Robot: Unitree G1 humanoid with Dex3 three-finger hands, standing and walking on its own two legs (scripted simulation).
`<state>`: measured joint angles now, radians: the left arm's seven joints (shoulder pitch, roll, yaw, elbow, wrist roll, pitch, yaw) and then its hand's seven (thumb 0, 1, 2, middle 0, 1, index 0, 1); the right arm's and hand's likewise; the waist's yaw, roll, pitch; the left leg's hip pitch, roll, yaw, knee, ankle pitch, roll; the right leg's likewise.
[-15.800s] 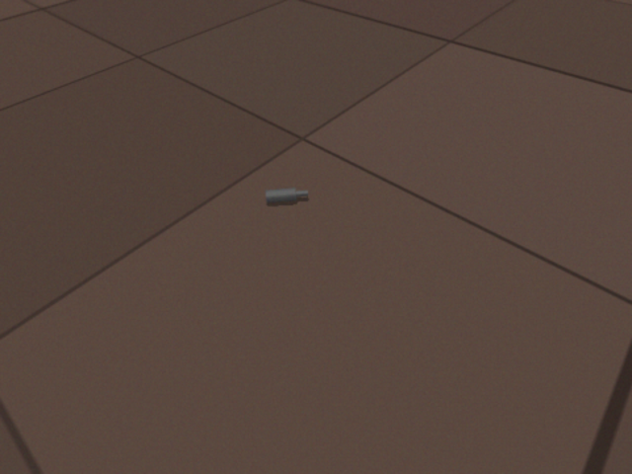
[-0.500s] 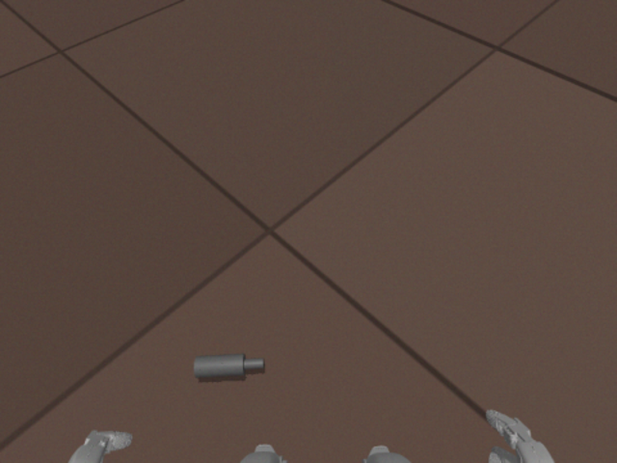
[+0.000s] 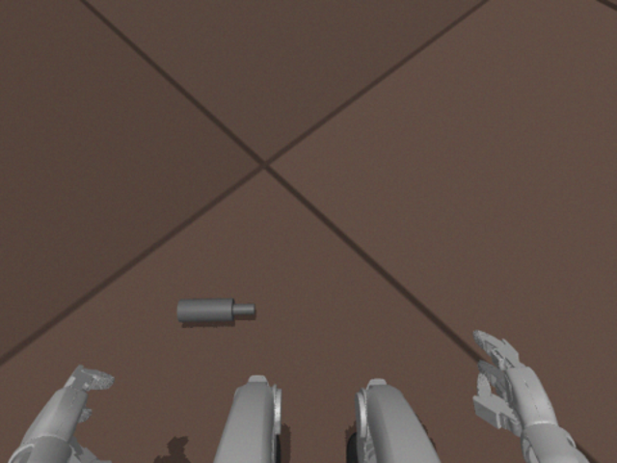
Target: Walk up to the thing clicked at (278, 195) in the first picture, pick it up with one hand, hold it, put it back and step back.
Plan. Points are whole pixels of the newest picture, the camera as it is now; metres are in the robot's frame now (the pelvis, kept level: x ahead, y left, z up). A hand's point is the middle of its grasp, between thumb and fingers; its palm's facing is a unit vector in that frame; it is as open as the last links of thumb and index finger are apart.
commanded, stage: rise first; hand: left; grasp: from above
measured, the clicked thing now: (217, 309) +0.46 +0.25 -0.58
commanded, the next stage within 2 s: none
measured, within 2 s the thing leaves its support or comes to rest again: neither
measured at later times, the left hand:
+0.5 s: hand (149, 353) +0.31 +0.32 -0.33, palm faces -0.51 -0.25 -0.82, open 14.1 cm
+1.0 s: hand (163, 330) +0.37 +0.32 -0.41, palm faces -0.48 -0.04 -0.88, open 14.2 cm
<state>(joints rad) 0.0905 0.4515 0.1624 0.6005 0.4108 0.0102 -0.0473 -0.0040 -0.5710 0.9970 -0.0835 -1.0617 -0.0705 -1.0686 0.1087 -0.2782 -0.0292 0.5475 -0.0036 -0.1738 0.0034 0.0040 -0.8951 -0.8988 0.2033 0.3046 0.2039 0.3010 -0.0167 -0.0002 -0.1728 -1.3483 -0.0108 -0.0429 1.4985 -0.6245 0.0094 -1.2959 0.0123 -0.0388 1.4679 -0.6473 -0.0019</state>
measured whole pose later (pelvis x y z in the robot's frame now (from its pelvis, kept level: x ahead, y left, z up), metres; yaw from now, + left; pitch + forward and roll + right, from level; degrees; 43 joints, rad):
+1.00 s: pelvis -0.07 +0.01 -0.26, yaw -7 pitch +33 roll -9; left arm -0.80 0.83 0.17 1.31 1.27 -0.40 0.31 0.00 -0.52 1.01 -0.08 -0.99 -0.08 -0.99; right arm 0.08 -0.27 0.03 0.75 -0.12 -0.01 0.12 0.00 -0.90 -0.90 0.20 0.30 0.20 0.30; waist -0.13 -0.02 -0.06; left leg -2.27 -0.01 -0.11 2.35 -0.66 0.02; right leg -2.17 0.03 -0.12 2.26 -0.68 0.01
